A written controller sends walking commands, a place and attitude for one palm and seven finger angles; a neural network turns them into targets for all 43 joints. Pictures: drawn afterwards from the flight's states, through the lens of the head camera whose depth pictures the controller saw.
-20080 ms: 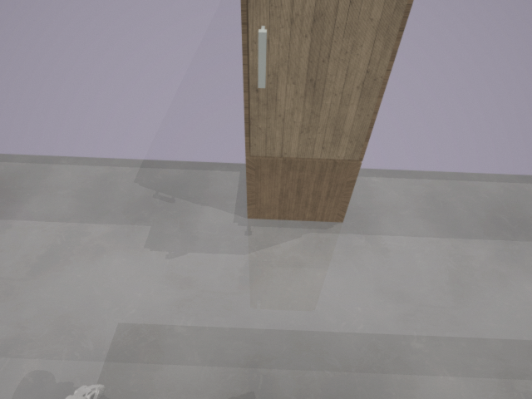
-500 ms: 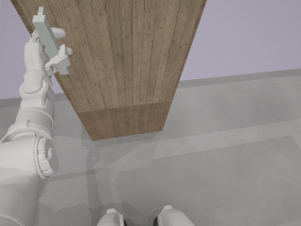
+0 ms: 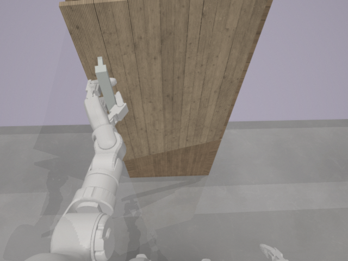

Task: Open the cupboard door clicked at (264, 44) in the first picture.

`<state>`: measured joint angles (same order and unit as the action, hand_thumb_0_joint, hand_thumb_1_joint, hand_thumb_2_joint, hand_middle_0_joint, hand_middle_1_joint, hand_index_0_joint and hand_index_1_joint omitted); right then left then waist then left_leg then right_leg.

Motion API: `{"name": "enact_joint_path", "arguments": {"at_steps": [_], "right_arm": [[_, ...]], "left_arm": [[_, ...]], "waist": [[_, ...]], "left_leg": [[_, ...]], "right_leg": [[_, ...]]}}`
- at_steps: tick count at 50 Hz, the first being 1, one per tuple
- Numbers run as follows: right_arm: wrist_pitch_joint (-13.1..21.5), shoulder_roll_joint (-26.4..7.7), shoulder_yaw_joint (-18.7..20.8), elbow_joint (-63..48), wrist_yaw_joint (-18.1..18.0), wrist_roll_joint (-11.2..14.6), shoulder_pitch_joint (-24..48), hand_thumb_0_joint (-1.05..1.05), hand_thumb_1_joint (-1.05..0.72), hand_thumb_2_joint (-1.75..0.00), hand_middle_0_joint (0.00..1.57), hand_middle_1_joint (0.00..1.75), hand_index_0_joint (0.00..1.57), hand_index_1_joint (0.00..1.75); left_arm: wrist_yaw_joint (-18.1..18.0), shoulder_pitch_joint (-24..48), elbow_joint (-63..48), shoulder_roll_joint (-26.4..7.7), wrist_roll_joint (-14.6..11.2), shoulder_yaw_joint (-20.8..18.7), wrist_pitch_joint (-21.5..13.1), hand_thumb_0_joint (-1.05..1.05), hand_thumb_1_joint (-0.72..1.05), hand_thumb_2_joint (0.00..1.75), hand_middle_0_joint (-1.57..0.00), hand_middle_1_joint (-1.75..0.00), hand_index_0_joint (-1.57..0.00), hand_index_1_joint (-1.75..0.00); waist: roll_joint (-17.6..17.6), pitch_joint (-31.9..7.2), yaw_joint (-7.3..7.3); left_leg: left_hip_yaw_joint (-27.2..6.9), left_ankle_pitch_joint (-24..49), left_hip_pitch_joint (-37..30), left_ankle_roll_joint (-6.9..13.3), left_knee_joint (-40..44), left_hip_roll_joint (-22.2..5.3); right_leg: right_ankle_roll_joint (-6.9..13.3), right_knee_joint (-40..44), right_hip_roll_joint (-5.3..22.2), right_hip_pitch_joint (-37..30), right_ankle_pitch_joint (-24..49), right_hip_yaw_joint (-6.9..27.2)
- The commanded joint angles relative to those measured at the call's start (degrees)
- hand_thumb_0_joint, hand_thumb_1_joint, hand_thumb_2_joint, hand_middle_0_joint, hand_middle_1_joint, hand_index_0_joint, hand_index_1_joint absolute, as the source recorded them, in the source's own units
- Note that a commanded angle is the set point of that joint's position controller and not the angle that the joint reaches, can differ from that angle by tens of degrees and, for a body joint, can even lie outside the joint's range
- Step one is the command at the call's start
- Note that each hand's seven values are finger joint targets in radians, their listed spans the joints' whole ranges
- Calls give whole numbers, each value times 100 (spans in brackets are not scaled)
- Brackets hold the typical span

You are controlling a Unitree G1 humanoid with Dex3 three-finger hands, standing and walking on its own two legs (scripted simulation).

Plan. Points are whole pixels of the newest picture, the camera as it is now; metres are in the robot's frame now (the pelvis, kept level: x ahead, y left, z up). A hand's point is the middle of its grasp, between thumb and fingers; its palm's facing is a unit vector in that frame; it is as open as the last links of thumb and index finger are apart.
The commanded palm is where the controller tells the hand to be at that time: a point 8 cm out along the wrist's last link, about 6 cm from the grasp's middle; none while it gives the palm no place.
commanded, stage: pull the door open along its arc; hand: left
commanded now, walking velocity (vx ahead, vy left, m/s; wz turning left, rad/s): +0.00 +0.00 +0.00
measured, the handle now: (108, 91) +0.50 +0.16 +0.10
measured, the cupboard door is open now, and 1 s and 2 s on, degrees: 13 39 38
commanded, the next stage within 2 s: open thumb and fingers to let go in 0.88 s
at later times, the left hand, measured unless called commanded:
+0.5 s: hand (127, 113) +0.43 +0.11 +0.10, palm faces +0.47 -0.88 +0.01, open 5.8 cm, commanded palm +0.35 +0.13 +0.10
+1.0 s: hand (162, 161) +0.30 +0.03 +0.10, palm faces +0.30 -0.95 -0.03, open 6.2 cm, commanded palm +0.26 +0.07 +0.10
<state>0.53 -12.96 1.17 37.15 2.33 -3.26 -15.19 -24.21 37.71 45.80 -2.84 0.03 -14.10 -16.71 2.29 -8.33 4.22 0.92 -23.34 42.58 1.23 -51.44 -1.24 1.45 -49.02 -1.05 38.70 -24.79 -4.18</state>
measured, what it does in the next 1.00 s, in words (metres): stands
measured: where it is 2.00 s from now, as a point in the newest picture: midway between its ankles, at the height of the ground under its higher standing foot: outside the picture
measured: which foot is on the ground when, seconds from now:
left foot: down 0.00-1.00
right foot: down 0.00-1.00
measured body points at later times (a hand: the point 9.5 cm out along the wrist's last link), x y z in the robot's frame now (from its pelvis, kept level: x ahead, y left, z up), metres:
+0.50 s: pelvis +0.00 -0.02 +0.01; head +0.05 -0.03 +0.46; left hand +0.40 +0.15 +0.10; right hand +0.01 -0.28 -0.12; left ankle +0.01 +0.10 -0.69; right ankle -0.01 -0.11 -0.69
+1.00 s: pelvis +0.01 -0.03 +0.01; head +0.01 -0.05 +0.46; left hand +0.28 +0.08 +0.10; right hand +0.24 -0.21 -0.05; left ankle +0.01 +0.10 -0.69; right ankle -0.01 -0.11 -0.69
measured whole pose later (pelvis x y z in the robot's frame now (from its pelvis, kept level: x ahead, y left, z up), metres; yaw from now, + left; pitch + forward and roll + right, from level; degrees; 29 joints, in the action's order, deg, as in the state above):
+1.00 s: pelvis +0.01 -0.03 +0.01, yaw +2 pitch +5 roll +0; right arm -2.7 -8.6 -1.5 31.0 1.9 -2.6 -4.5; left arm -33.0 -2.5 3.1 4.5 2.0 18.5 -0.6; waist 2.7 -6.2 0.0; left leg -1.2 -22.5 28.0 -1.0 -45.7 -0.7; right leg 3.5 -45.1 -0.9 24.2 -25.8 -6.1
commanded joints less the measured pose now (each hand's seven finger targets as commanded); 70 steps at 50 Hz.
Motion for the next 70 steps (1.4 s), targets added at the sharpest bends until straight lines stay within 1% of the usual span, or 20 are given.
{"name": "enact_joint_path", "arguments": {"at_steps": [1, 5, 7, 12, 14, 21, 26, 30, 36, 37, 40, 44, 48, 49, 51, 53, 57, 64, 67, 70], "right_arm": [[99, -722, 326, -232, -55, -147, -670, 0, -90, -90, 20, 30, 20, 30], [94, -690, 322, -240, -126, -132, -574, 0, -90, -90, 20, 30, 20, 30], [96, -673, 314, -206, -170, -115, -584, 0, -90, -90, 20, 30, 20, 30], [161, -658, 290, -118, -230, -87, -608, 0, -90, -90, 20, 30, 20, 30], [182, -668, 296, -136, -214, -79, -634, 0, -90, -90, 20, 30, 20, 30], [222, -693, 350, -276, -133, -17, -642, 0, -90, -90, 20, 30, 20, 30], [226, -662, 361, -482, -75, 41, -396, 0, -90, -90, 20, 30, 20, 30], [207, -579, 336, -696, -25, 60, -83, 0, -90, -90, 20, 30, 20, 30], [178, -425, 262, -1036, -8, 27, 471, 0, -90, -90, 20, 30, 20, 30], [178, -372, 243, -1101, -11, 21, 610, 0, -90, -90, 20, 30, 20, 30], [151, -268, 165, -1172, -29, 35, 837, 0, -90, -90, 20, 30, 20, 30], [-28, -163, 53, -1336, -27, 117, 1151, 0, -90, -90, 20, 30, 20, 30], [-235, -152, -61, -1220, -136, 87, 1381, 0, -90, -90, 20, 30, 20, 30], [-272, -164, -86, -1131, -182, 73, 1425, 0, -90, -90, 20, 30, 20, 30], [-309, -133, -69, -1136, -195, 44, 1468, 0, -90, -90, 20, 30, 20, 30], [-335, -121, -57, -1156, -180, 33, 1384, 0, -90, -90, 20, 30, 20, 30], [-350, -156, -17, -1216, -218, 52, 1275, 0, -90, -90, 20, 30, 20, 30], [-192, -206, 19, -1127, -289, 46, 1214, 0, -90, -90, 20, 30, 20, 30], [-135, -231, 48, -1085, -314, 40, 1182, 0, -90, -90, 20, 30, 20, 30], [-81, -224, 67, -1041, -325, 33, 1104, 0, -90, -90, 20, 30, 20, 30]], "left_arm": [[-924, 2756, -1183, -794, 535, 46, -446, 0, 90, 90, -40, -135, -40, -135], [-904, 3011, -1182, -733, 562, 246, -440, 0, 90, 90, -40, -135, -40, -135], [-838, 3078, -1198, -782, 545, 246, -493, 0, 90, 90, -40, -135, -40, -135], [-719, 2976, -918, -847, 352, 136, -584, 0, 90, 90, -40, -135, -40, -135], [-680, 2745, -1027, -838, 320, 131, -640, 0, 90, 90, -40, -135, -40, -135], [-556, 1422, -1660, -464, 92, 392, -554, 0, 90, 90, -40, -135, -40, -135], [-580, 161, -2587, 116, 24, 987, -331, 0, 90, 90, -40, -135, -40, -135], [-701, -871, -3613, 741, 61, 1684, -67, 0, 90, 90, -40, -135, -40, -135], [-998, -2061, -4720, 1511, 462, 2727, 356, 0, 90, 90, -40, -135, -40, -135], [-1040, -2117, -4946, 1673, 518, 2898, 422, 0, 90, 90, -40, -135, -40, -135], [-1095, -2455, -5197, 2003, 639, 3282, 639, 0, 90, 90, -40, -135, -40, -135], [-1013, -3600, -5847, 1994, 353, 3221, 1053, 0, 90, 90, -40, -135, -40, -135], [-1139, -2857, -5582, 1785, 283, 2905, 1377, 0, 90, 90, -40, -135, -40, -135], [-1224, -2187, -5534, 1543, 309, 2695, 1350, 0, 90, 90, -40, -135, -40, -135], [-1240, -2384, -5341, 1635, 383, 2720, 1382, 0, 76, 84, -39, -134, -39, -134], [-1195, -2407, -5275, 1803, 416, 2854, 1386, 0, 62, 78, -38, -132, -38, -132], [-1050, -2437, -5378, 1645, 390, 2822, 1261, 0, 34, 66, -36, -129, -36, -129], [-1077, -1959, -5142, 1554, 449, 2822, 1009, 0, -15, 45, -32, -124, -32, -124], [-1117, -1854, -5046, 1435, 458, 2706, 932, 0, -36, 36, -31, -122, -31, -122], [-1158, -1901, -4933, 1407, 460, 2622, 871, 0, -50, 30, -30, -120, -30, -120]], "waist": [[-308, -2195, 249], [-313, -2208, 304], [-106, -2238, 296], [-260, -2011, 309], [-115, -2057, 215], [-370, -2083, -17], [-328, -1812, -183], [-384, -1516, -222], [-729, -1078, -225], [-555, -1043, -231], [-567, -964, -234], [-489, -1080, -473], [-595, -614, -365], [-628, -573, -288], [-424, -663, -389], [-492, -886, -368], [-723, -1031, -352], [-861, -935, -264], [-749, -1034, -331], [-897, -1073, -361]], "left_leg": [[-272, 2010, -1528, -78, 389, 83], [-159, 1691, -1372, -32, 418, 125], [-156, 1697, -1442, -37, 454, 117], [-93, 1307, -1172, -2, 538, 159], [-79, 1350, -1216, -8, 592, 172], [7, 1662, -1334, -3, 777, 178], [53, 1793, -1642, -22, 965, 154], [48, 1926, -1892, -31, 1036, 124], [-50, 1941, -2079, -44, 1006, 76], [-46, 1876, -2121, -45, 977, 89], [-124, 1729, -2146, -55, 898, 112], [-115, 1844, -2266, -116, 954, 153], [-184, 1580, -2066, -126, 904, 201], [-214, 1478, -1997, -118, 855, 217], [-205, 1469, -2013, -124, 827, 228], [-206, 1585, -2042, -121, 811, 230], [-225, 1621, -1990, -115, 818, 224], [-242, 1114, -1765, -80, 783, 260], [-224, 1046, -1717, -78, 812, 267], [-215, 1059, -1663, -82, 826, 273]], "right_leg": [[-77, 433, -153, -504, 2069, 118], [-99, 569, -111, -722, 2077, 225], [-88, 593, -105, -746, 2099, 252], [-125, 799, -78, -916, 1941, 334], [-94, 809, -81, -1009, 1964, 330], [-89, 933, -80, -1563, 2489, 322], [-54, 1062, -76, -1716, 2515, 258], [-52, 1087, -40, -1742, 2584, 172], [-25, 1049, 27, -1637, 2457, 81], [-21, 1037, 42, -1555, 2361, 74], [-4, 1027, 64, -1483, 2198, 50], [-23, 1045, 109, -1926, 2740, 46], [-89, 1141, 174, -1707, 2662, 105], [-106, 1149, 203, -1572, 2526, 172], [-85, 1150, 205, -1577, 2454, 214], [-100, 1049, 222, -1641, 2680, 193], [-167, 1060, 280, -1832, 3019, 306], [-201, 1284, 368, -1607, 2104, 512], [-178, 1331, 377, -1628, 1842, 571], [-186, 1349, 385, -1712, 1872, 601]]}}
